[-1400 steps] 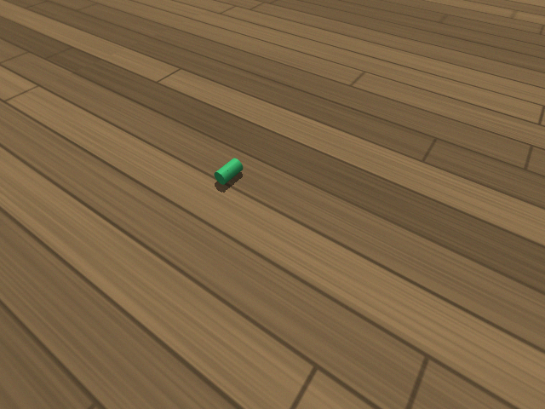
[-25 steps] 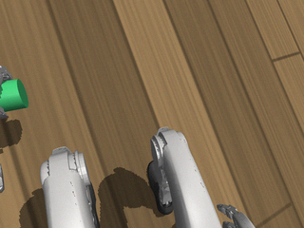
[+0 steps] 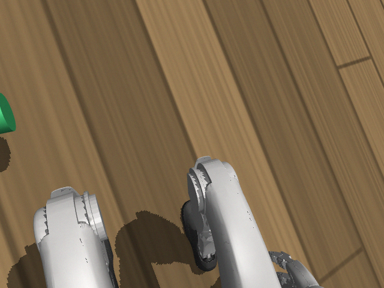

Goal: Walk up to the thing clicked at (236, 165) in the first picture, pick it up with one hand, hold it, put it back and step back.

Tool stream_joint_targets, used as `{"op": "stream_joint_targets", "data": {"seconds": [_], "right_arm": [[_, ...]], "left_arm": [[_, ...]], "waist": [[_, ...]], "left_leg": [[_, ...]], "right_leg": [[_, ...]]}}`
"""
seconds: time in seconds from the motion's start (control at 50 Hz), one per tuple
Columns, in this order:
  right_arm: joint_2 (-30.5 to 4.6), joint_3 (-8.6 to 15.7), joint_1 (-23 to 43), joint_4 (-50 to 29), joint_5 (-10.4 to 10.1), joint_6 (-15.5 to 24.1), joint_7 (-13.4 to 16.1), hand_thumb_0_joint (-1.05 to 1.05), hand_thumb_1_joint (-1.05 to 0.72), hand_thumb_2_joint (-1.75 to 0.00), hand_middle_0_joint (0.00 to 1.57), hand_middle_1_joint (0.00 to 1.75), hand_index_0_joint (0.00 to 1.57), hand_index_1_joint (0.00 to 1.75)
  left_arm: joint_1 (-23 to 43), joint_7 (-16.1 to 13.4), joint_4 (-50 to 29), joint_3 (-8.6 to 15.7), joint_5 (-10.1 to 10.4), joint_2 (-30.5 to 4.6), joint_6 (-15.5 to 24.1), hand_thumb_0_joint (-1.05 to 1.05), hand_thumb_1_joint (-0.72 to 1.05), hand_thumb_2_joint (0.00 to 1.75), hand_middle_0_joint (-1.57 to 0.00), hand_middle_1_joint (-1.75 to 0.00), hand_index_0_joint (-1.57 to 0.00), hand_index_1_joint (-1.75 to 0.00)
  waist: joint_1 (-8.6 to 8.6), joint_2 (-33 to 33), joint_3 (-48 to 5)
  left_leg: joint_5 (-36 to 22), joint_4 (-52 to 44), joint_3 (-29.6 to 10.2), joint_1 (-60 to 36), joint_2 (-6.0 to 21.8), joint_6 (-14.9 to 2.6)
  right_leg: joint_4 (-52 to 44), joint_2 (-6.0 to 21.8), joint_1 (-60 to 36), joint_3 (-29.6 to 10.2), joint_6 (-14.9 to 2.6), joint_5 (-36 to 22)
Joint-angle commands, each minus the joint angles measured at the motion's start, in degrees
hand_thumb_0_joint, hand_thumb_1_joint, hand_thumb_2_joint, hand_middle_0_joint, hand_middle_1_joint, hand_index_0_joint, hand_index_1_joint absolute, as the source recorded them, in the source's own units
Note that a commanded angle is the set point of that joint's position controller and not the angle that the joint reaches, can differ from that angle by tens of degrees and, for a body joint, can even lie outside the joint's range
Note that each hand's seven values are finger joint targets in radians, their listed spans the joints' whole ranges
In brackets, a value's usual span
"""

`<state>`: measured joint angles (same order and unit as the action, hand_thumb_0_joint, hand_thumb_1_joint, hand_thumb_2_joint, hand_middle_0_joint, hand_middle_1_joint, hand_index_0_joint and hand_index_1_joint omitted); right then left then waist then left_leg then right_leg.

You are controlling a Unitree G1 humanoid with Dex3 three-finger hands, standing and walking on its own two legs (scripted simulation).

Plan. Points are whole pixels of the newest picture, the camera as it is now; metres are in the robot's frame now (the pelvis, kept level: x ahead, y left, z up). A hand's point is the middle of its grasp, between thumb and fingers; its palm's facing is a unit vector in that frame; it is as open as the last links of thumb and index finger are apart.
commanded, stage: lower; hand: left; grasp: from above
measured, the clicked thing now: out of the picture +0.47 +0.35 -0.20
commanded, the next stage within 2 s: rest in 0.26 s
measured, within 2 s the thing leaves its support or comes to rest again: rests again in 1.86 s
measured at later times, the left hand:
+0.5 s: hand out of the picture +0.47 +0.34 -0.23, palm faces -0.46 -0.12 -0.88, open 10.2 cm
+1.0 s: hand out of the picture +0.47 +0.33 -0.26, palm faces -0.46 -0.13 -0.88, open 10.2 cm
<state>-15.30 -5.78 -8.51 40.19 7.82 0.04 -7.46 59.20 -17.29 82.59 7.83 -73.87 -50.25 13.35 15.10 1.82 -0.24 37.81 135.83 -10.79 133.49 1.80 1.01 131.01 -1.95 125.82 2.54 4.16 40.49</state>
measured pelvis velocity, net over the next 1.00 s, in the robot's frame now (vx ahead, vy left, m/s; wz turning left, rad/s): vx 0.00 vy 0.01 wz -0.08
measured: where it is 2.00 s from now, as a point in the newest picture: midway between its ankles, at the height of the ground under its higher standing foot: (155, 261)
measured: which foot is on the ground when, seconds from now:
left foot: down 0.00-1.00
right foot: down 0.00-1.00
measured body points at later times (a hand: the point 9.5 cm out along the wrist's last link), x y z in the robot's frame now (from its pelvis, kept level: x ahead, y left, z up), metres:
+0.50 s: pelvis +0.00 +0.00 -0.03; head +0.27 +0.11 +0.32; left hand +0.49 +0.34 -0.18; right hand +0.05 -0.26 -0.11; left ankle +0.08 +0.13 -0.31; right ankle +0.10 -0.14 -0.31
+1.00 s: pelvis +0.00 +0.01 -0.03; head +0.28 +0.12 +0.30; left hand +0.49 +0.34 -0.21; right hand +0.06 -0.26 -0.10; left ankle +0.08 +0.13 -0.31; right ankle +0.10 -0.14 -0.31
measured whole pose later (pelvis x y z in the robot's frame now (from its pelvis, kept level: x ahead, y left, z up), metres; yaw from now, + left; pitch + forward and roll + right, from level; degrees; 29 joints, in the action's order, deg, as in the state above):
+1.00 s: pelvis +0.00 +0.01 -0.03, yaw -5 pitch +31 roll -14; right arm -16.8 -13.3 -5.4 38.1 12.3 4.2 -8.9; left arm 59.7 -26.3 91.1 9.6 -76.0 -58.5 15.1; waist 18.6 6.8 6.3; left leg 40.0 144.2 -15.4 136.7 1.8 0.9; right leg 136.0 -3.9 127.4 5.6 4.4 40.9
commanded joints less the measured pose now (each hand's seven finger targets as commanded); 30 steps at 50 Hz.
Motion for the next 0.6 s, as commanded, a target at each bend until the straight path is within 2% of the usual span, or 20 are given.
{"op": "stream_joint_targets", "data": {"seconds": [0.0,0.04,0.1,0.12,0.16,0.24,0.28,0.3,0.34,0.4,0.42,0.44,0.46,0.5,0.52,0.54,0.58], "right_arm": [[-15.4,4.3,-12.7,0.5,0.6,0.2,0.4,0.0,-0.9,-0.9,0.2,0.3,0.2,0.3],[-15.4,3.8,-12.3,0.3,1.0,-0.1,0.3,0.0,-0.9,-0.9,0.2,0.3,0.2,0.3],[-15.6,3.3,-11.9,0.2,1.3,-0.1,0.3,0.0,-0.9,-0.9,0.2,0.3,0.2,0.3],[-15.6,3.1,-11.6,0.0,1.5,0.0,0.3,0.0,-0.9,-0.9,0.2,0.3,0.2,0.3],[-16.1,2.9,-11.4,0.0,1.8,0.0,0.3,0.0,-0.9,-0.9,0.2,0.3,0.2,0.3],[-16.3,2.5,-11.3,-0.4,2.4,0.5,0.0,0.0,-0.9,-0.9,0.2,0.3,0.2,0.3],[-16.5,2.3,-11.1,-0.3,2.5,0.6,0.1,0.0,-0.9,-0.9,0.2,0.3,0.2,0.3],[-16.7,2.1,-11.2,-0.5,2.7,0.7,0.0,0.0,-0.9,-0.9,0.2,0.3,0.2,0.3],[-16.8,1.9,-11.2,-0.2,3.0,1.0,0.0,0.0,-0.9,-0.9,0.2,0.3,0.2,0.3],[-17.2,1.8,-10.7,-0.6,3.0,1.5,0.0,0.0,-0.89,-0.89,0.2,0.3,0.2,0.3],[-17.3,1.3,-10.8,-0.6,3.2,1.6,-0.1,0.0,-0.89,-0.89,0.2,0.3,0.2,0.3],[-17.4,1.2,-10.8,-0.6,3.1,1.8,-0.1,0.0,-0.89,-0.89,0.2,0.3,0.2,0.3],[-17.3,1.1,-10.5,-0.6,3.0,2.0,-0.1,0.0,-0.89,-0.89,0.2,0.3,0.2,0.3],[-17.4,0.6,-10.9,-0.7,3.3,2.3,-0.3,0.0,-0.89,-0.89,0.2,0.3,0.2,0.3],[-17.6,0.6,-11.1,-0.7,3.4,2.5,-0.3,0.0,-0.89,-0.89,0.2,0.3,0.2,0.3],[-17.5,0.3,-10.5,-0.6,3.4,2.5,-0.3,0.0,-0.89,-0.89,0.2,0.3,0.2,0.3],[-17.8,0.1,-10.1,-0.9,3.2,2.8,-0.4,0.0,-0.89,-0.89,0.2,0.3,0.2,0.3]], "left_arm": [[18.4,-2.4,-7.4,1.0,1.0,-16.6,0.2,0.0,0.82,0.64,-1.16,-0.54,-1.17,-0.53],[19.4,-2.7,-8.3,2.0,0.7,-18.8,0.9,0.0,0.86,0.65,-1.19,-0.54,-1.2,-0.53],[20.5,-3.5,-8.0,1.8,0.8,-18.7,1.8,0.0,0.88,0.66,-1.19,-0.59,-1.21,-0.57],[19.2,-3.8,-6.9,1.8,0.5,-18.6,2.0,0.0,0.9,0.67,-1.2,-0.59,-1.22,-0.57],[21.3,-4.6,-8.2,2.5,-0.1,-20.6,2.6,0.0,0.91,0.67,-1.21,-0.58,-1.23,-0.56],[20.4,-6.4,-6.0,2.8,-0.9,-20.4,2.7,0.0,0.93,0.69,-1.23,-0.59,-1.24,-0.57],[21.4,-7.0,-6.6,2.8,-1.3,-21.2,2.7,0.0,0.94,0.69,-1.24,-0.58,-1.25,-0.56],[21.3,-7.4,-6.7,3.6,-1.3,-22.2,2.7,0.0,0.94,0.69,-1.23,-0.6,-1.25,-0.58],[20.5,-8.1,-6.3,3.8,-1.2,-21.9,2.2,0.0,0.95,0.71,-1.24,-0.6,-1.25,-0.59],[19.7,-8.4,-4.0,2.9,-1.3,-20.9,1.6,0.0,0.89,0.69,-1.19,-0.56,-1.2,-0.55],[20.6,-8.7,-4.6,3.3,-1.3,-22.0,1.6,0.0,0.88,0.69,-1.18,-0.56,-1.19,-0.55],[19.2,-8.8,-2.1,3.2,-1.4,-21.9,1.2,0.0,0.87,0.68,-1.18,-0.56,-1.19,-0.54],[19.8,-8.7,-3.6,2.6,-1.2,-21.8,1.3,0.0,0.86,0.65,-1.17,-0.54,-1.18,-0.52],[18.9,-9.0,-2.6,3.1,-1.0,-22.2,1.1,0.0,0.87,0.68,-1.17,-0.56,-1.19,-0.54],[18.5,-9.0,-2.8,3.7,-0.8,-23.0,1.0,0.0,0.86,0.67,-1.17,-0.55,-1.19,-0.53],[18.3,-8.9,-3.4,3.4,-0.8,-23.1,0.9,0.0,0.86,0.67,-1.18,-0.54,-1.19,-0.52],[18.6,-8.7,-2.7,2.4,-0.6,-22.7,1.0,0.0,0.86,0.67,-1.17,-0.56,-1.18,-0.54]], "waist": [[0.73,-21.4,-39.1],[0.42,-22.8,-40.8],[1.04,-23.0,-40.0],[0.9,-22.9,-39.6],[0.92,-25.4,-40.2],[1.71,-25.7,-38.4],[1.83,-26.5,-39.6],[1.69,-26.5,-40.1],[1.55,-26.6,-39.6],[2.48,-26.7,-37.2],[2.58,-27.3,-37.7],[2.83,-26.0,-36.4],[2.53,-25.9,-37.3],[3.08,-26.0,-36.5],[2.85,-26.0,-36.6],[2.09,-26.7,-37.9],[3.52,-26.5,-36.2]], "left_leg": [[-11.0,-12.0,6.4,-34.1,0.0,-2.01],[-12.0,-10.9,6.7,-33.3,0.0,-2.01],[-12.2,-10.4,6.3,-33.1,0.1,-1.9],[-12.1,-10.1,6.3,-33.5,0.1,-1.92],[-11.6,-10.0,6.2,-34.0,0.2,-1.62],[-11.4,-9.4,5.8,-34.2,0.2,-1.51],[-11.7,-8.8,5.7,-34.6,0.3,-1.54],[-11.9,-8.5,5.8,-34.2,0.3,-1.62],[-12.3,-8.2,5.8,-33.9,0.4,-1.63],[-11.2,-8.3,5.1,-33.8,0.5,-1.35],[-11.7,-8.3,5.0,-33.7,0.4,-1.39],[-11.7,-7.6,5.0,-32.8,0.5,-1.54],[-11.8,-7.5,5.0,-33.0,0.6,-1.63],[-11.6,-7.6,5.1,-32.0,0.5,-1.6],[-12.1,-7.2,5.0,-32.4,0.6,-1.54],[-13.1,-7.2,4.8,-33.5,0.7,-1.5],[-13.1,-6.5,4.5,-32.9,0.9,-1.59]], "right_leg": [[-11.7,-1.2,-15.2,7.5,-5.67,-15.2],[-11.0,-1.4,-17.0,7.4,-5.54,-16.2],[-10.1,-1.5,-15.8,8.0,-5.53,-16.1],[-10.0,-1.7,-15.4,8.1,-5.52,-16.1],[-9.3,-1.7,-14.9,8.4,-5.66,-15.6],[-8.4,-1.8,-13.4,9.0,-5.7,-15.3],[-8.1,-1.9,-13.5,9.1,-5.65,-15.7],[-8.0,-1.9,-14.3,9.1,-5.46,-16.1],[-7.8,-1.9,-14.2,9.2,-5.39,-16.5],[-6.9,-1.9,-11.8,9.9,-5.73,-15.2],[-6.9,-2.0,-12.5,9.8,-5.66,-15.8],[-6.8,-2.0,-12.2,9.9,-5.59,-16.0],[-7.1,-2.2,-12.8,9.7,-5.53,-16.2],[-7.2,-2.2,-14.4,9.9,-5.41,-16.3],[-6.9,-2.2,-14.3,10.1,-5.4,-16.6],[-6.7,-2.4,-14.4,10.0,-5.49,-17.1],[-6.8,-2.5,-13.9,10.2,-5.46,-17.2]]}}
